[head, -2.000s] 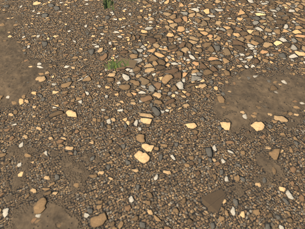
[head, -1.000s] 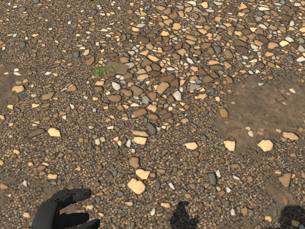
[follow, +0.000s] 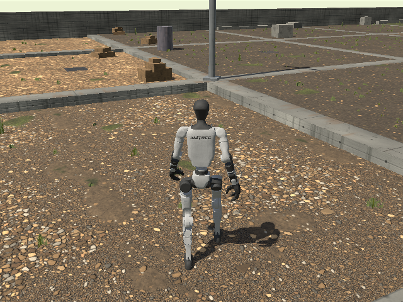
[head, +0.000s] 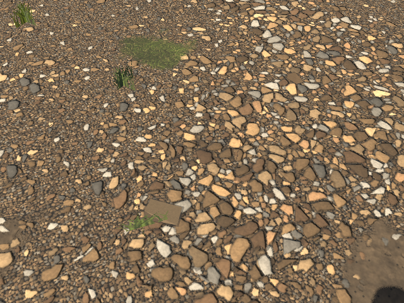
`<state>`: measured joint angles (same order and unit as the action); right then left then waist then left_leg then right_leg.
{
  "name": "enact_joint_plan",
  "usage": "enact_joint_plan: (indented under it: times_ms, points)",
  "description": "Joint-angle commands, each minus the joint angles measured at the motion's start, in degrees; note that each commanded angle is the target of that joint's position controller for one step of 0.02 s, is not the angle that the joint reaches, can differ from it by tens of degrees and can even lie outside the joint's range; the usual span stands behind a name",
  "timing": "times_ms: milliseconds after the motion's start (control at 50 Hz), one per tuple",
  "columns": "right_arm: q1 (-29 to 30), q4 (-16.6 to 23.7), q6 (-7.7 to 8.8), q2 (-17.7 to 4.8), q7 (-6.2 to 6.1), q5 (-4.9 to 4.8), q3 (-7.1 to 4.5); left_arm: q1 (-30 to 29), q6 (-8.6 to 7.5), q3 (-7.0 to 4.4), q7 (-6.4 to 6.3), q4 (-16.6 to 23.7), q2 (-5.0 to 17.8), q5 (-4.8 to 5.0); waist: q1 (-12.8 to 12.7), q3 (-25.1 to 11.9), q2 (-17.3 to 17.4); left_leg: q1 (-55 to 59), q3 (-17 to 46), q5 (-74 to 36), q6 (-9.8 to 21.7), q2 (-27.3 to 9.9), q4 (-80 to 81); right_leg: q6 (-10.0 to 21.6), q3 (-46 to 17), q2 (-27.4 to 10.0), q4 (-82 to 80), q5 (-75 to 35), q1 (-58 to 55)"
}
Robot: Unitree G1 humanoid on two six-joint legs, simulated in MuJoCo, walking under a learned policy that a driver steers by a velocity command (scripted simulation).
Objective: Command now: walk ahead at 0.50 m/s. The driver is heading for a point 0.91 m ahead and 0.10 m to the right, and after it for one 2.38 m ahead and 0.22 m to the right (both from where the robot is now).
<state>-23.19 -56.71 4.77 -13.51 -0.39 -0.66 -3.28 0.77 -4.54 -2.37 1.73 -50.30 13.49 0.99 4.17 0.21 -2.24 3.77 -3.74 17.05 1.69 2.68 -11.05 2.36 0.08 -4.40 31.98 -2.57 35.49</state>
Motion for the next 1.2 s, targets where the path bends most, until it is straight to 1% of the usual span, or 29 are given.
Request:
enact_joint_plan:
  times_ms: [20, 60, 80, 100, 120, 140, 160, 180, 200, 240, 280, 420, 520, 580, 620, 640, 660, 680, 700, 740, 760, 800, 860, 960, 1040, 1100, 1140, 1180, 1200]
  points:
    - [-1.14, 1.06, -0.41, -9.97, -0.61, -0.33, -2.35, -5.15, -1.47, -1.15, 0.84, 4.97, 5.45, 0.25, -2.1, 4.01, 6.81, 2.13, 7.12, -27.81, 7.95, -18.45, -2.0, 1.92, 0.54, 0.78, -2.59, 5.29, 0.98]
    - [1.25, 1.56, -0.98, -10.14, -0.67, -0.3, -2.3, 5.48, -1.63, -2.95, 0.61, 2.04, 8.5, 0.07, -8.06, -2.54, 7.71, 0.4, 4.47, -45.59, 6.05, -15.64, -14.21, 4.11, 3.94, 4.73, -3.93, 6.38, -15.3]
    - [1.51, 2.37, -1.07, -8.63, -0.67, 0.19, -1.58, 16.26, -1.56, -4.43, 0.13, -1.06, 11.8, -0.2, -12.14, -9.67, 5.91, -7.93, 2.33, -41.53, 4.12, -12.48, -27.6, 6.52, 0.46, 1.71, -1.82, 4.71, -31.96]
    - [-4.01, 3.59, -0.2, -3.4, -0.17, 0.97, 0.05, 24.85, -1.21, -5.81, -0.41, -2.49, 17.65, -1.28, -11.16, -19.04, -6.17, -29.63, 0.43, -16.98, 0.25, -4.52, -50.51, 14.44, -22.94, -13.39, -2.71, 8.53, -55.05]
    - [-4.95, 2.78, 1.34, -1.86, 0.27, 0.04, 0.74, 25.62, -0.92, -4.85, -0.23, -3.06, 15.25, -0.58, -10.61, -24.23, -13.09, -41.35, 7.57, 15.62, -0.79, 1.11, -62.99, 19.06, -43.08, -19.17, -13.32, 15.66, -60.89]
    - [0.17, 3.94, 2.47, -7.31, 0.57, -1.6, -0.69, 21.21, -1.04, -3.72, -0.23, -2.45, 11.67, -0.02, -10.71, -16.01, -8.61, -47.48, 10.74, 14.07, 0.49, -2.9, -67.74, 15.81, -36.86, -16.86, -14.67, 19.72, -54.57]
    - [4.97, 5.36, 2.95, -8.45, 0.51, -2.15, -0.88, 16.25, -1.08, -3.01, -0.38, -1.08, 9.1, -0.13, -9.45, -9.67, -5.0, -48.24, 8.9, 8.8, 1.45, -6.18, -66.31, 13.37, -28.04, -14.75, -15.59, 17.87, -45.76]
    - [7.34, 5.73, 2.74, -8.08, 0.08, -1.53, -1.11, 12.03, -1.22, -2.36, -0.18, -0.44, 7.29, -0.66, -7.37, -4.97, -0.76, -45.62, 7.58, 3.89, 1.41, -8.81, -62.26, 11.92, -21.77, -12.39, -17.74, 13.59, -36.3]
    - [7.2, 5.62, 2.01, -7.74, -0.33, -0.74, -1.63, 9.87, -1.51, -1.82, -0.03, -0.24, 5.53, -1.26, -5.31, -2.94, -1.11, -41.93, 7.84, 0.9, 1.43, -10.65, -58.54, 10.73, -17.51, -10.19, -19.58, 10.66, -30.19]
    - [4.75, 5.13, 0.47, -4.91, -0.49, -0.42, -1.43, 10.05, -1.78, -1.75, 0.14, -1.09, 5.37, -1.45, -3.29, -1.89, -2.38, -37.5, 7.64, -1.53, 1.09, -11.72, -55.2, 10.88, -13.5, -8.59, -22.78, 8.34, -24.63]
    - [6.51, 5.98, -0.25, -4.55, -0.7, -0.11, -1.5, 12.05, -2.09, -2.16, -0.39, -2.14, 7.28, -1.31, -2.93, -0.17, -1.46, -39.54, 7.11, -4.98, 0.05, -12.16, -51.23, 11.7, -10.65, -8.37, -24.75, 4.6, -23.35]
    - [20.78, 10.24, 0.26, -3.13, 0.29, 0.06, -0.83, 18.62, -1.31, -2.21, -2.03, -4.27, 8.81, -0.49, -6.84, 2.71, -0.63, -42.14, 4.23, -23.57, -1.38, -9.7, -27.86, 8.91, -3.47, -5.76, -25.82, 0.48, -27.84]
    - [28.35, 13.25, 0.83, -3.39, 1.98, -0.56, -0.16, 23.68, -0.02, -2.56, -2.24, -6.66, 9.47, -0.04, -9.11, 5.04, -0.7, -44.31, 3.77, -20.09, -0.23, -7.99, -20.13, 8.73, -3.99, -9.32, -22.26, -0.29, -37.49]
    - [26.21, 13.62, 1.32, -5.39, 2.77, -0.66, -0.67, 22.61, 0.8, -3.12, -2.55, -6.82, 10.58, 0.11, -6.45, 3.28, -2.31, -38.98, 2.92, -13.82, 2.05, -6.21, -17.77, 7.24, -4.2, -11.1, -17.2, -10.31, -41.26]
    - [13.29, 9.85, 1.42, -9.2, 2.43, -0.33, -2.73, 20.11, 1.32, -2.92, -2.56, -6.08, 10.23, 0.05, 0.47, -4.62, -2.4, -20.11, 0.02, -13.98, 4.77, -2.59, -16.27, 5.03, -1.05, -7.48, -2.67, -26.13, -38.58]
    - [2.43, 7.35, 1.36, -13.11, 1.88, 0.4, -4.0, 20.14, 1.27, -2.06, -2.55, -4.81, 8.42, -0.71, 4.15, -12.85, 1.75, -1.8, 8.49, -16.2, 8.19, -10.32, -18.74, 3.1, 1.29, -4.35, 13.51, -15.34, -27.29]
    - [-2.66, 5.92, 1.08, -17.73, 1.87, 0.78, -5.09, 27.47, 0.05, 0.27, -1.87, -4.54, 0.55, -0.72, 1.47, -21.24, 16.28, 20.03, 35.75, -5.29, 17.5, -24.87, -13.66, -0.96, 1.83, 6.49, 36.09, 18.09, -2.79]
    - [-2.78, 6.33, 1.01, -12.28, 1.83, 0.6, -3.45, 25.27, -1.35, -0.59, -1.54, -5.56, 4.45, 0.4, 3.07, -22.89, 14.11, 19.99, 44.19, -0.87, 16.64, -26.08, -7.57, 0.05, -7.74, 6.33, 43.33, 35.2, 3.54]
    - [2.17, 6.9, 1.19, -9.84, 1.57, 0.46, -2.61, 19.65, -1.96, -1.9, -1.47, -3.74, 8.81, 2.11, 2.39, -13.62, 11.46, 12.2, 34.71, -1.43, 13.31, -24.45, -6.74, 1.06, -7.79, 3.36, 45.62, 31.87, 7.82]
    - [10.46, 8.05, 1.56, -6.31, 1.63, 0.88, -1.5, 15.1, -1.48, -2.34, -2.31, -2.96, 8.09, 1.48, -1.21, -4.47, 5.65, -4.56, 21.15, -7.99, 10.24, -20.31, -2.57, 1.07, -5.65, -1.79, 39.45, 22.74, 4.09]
    - [12.19, 7.9, 1.92, -4.98, 1.74, 1.41, -1.12, 16.59, -0.49, -2.67, -2.5, -3.43, 7.01, 1.22, -3.31, -2.87, 7.28, -9.48, 16.56, -9.43, 9.03, -18.47, -0.5, 1.08, -6.18, -3.44, 36.82, 20.08, 0.35]
    - [12.33, 6.95, 2.29, -4.62, 1.76, 1.67, -1.21, 18.73, 1.19, -2.56, -2.48, -4.21, 4.2, 1.26, -4.81, -1.39, 7.79, -14.12, 11.4, -11.7, 9.03, -17.17, 2.44, 0.73, -6.02, -3.92, 34.95, 17.81, -2.57]
    - [10.72, 5.67, 2.55, -6.61, 0.8, 2.01, -1.85, 15.28, 2.19, -2.99, -2.64, -2.54, 4.12, 0.89, -4.96, 1.14, 6.22, -13.78, 5.94, -16.34, 9.24, -17.31, 4.35, -0.11, -7.44, -3.82, 30.13, 10.92, 2.94]
    - [9.25, 4.99, 2.06, -7.79, -0.65, 1.7, -2.04, 7.73, 1.59, -2.83, -1.22, 0.33, 3.36, 0.12, -3.34, 2.97, 5.34, -10.76, -2.38, -19.49, 7.3, -16.08, 5.32, -0.68, -4.36, -2.54, 15.17, -2.02, 4.28]
    - [4.68, 3.42, 0.94, -8.9, -1.25, 0.95, -2.51, 0.11, 1.61, -1.95, 0.15, 4.08, 2.17, 0.0, -0.47, 5.74, 3.94, -3.36, -5.58, -22.1, 7.01, -18.31, 3.84, 0.28, -0.65, -1.99, 7.85, -1.37, 6.94]
    - [3.86, 3.1, -0.38, -10.07, -1.33, 0.2, -3.05, -2.31, 1.74, -1.92, 1.3, 6.89, 2.59, 0.23, -0.73, 6.03, 4.75, 2.41, -7.36, -30.94, 6.32, -20.2, -0.8, 1.94, 2.3, -0.63, 5.27, 5.61, 7.05]
    - [5.74, 3.96, -1.06, -11.84, -1.63, -0.25, -3.57, 0.17, 1.91, -2.79, 1.77, 7.75, 4.52, 0.32, -3.37, 2.86, 7.01, 3.42, -9.08, -50.28, 5.06, -20.21, -7.92, 3.98, 6.0, 2.91, 5.12, 11.48, -0.32]
    - [8.14, 4.88, -1.85, -13.02, -1.84, -0.64, -3.7, 12.81, 1.99, -5.24, 1.52, 5.45, 8.97, 0.7, -10.92, -4.45, 7.52, -0.38, -10.86, -60.12, 2.78, -17.93, -25.98, 7.22, 8.07, 7.81, 1.61, 11.44, -18.45]
    - [8.18, 5.86, -1.54, -12.44, -1.91, -0.11, -3.33, 22.33, 2.34, -7.44, 0.37, 3.16, 13.82, 0.64, -14.95, -9.73, 3.14, -12.84, -10.95, -45.9, 0.01, -15.4, -42.5, 10.17, -0.3, 4.7, -1.22, 10.44, -35.9]
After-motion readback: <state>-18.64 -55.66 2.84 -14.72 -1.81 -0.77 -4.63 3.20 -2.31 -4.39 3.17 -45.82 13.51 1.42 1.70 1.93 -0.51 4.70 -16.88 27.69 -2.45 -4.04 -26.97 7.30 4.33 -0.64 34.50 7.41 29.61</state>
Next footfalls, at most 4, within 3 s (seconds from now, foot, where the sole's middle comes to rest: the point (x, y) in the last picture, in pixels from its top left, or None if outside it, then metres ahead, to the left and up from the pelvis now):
0.08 right None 0.23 -0.13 -0.77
0.64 left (163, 286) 0.55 0.11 -0.77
1.20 right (235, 211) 0.81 -0.16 -0.77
1.70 left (201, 150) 1.12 -0.06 -0.77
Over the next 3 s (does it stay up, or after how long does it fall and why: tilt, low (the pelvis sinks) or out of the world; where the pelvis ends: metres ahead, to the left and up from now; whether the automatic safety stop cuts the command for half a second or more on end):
stays up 1.08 -0.22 0.01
